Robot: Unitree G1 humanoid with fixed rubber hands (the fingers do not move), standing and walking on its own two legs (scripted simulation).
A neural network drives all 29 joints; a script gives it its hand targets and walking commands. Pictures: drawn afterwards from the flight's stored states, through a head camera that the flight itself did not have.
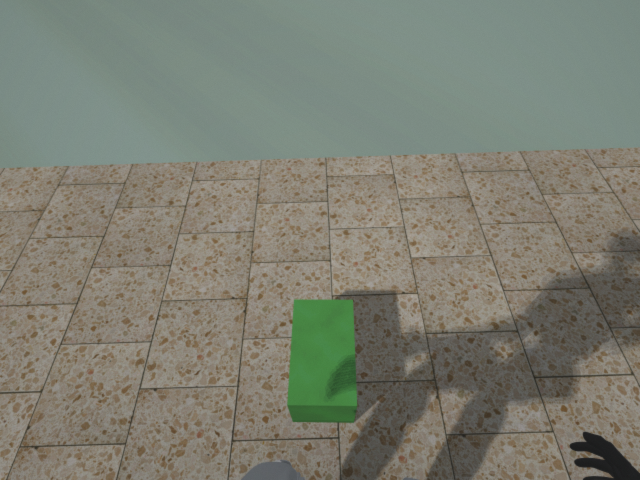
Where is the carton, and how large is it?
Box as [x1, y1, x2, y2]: [287, 300, 356, 422]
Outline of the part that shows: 294,300 287,405 292,420 353,422 356,409 356,387 352,300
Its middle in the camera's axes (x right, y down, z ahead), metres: +0.01 +0.36 +1.13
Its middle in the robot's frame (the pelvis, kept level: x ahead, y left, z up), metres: +0.50 +0.05 -0.65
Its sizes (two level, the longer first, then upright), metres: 0.297 0.175 0.182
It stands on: the floor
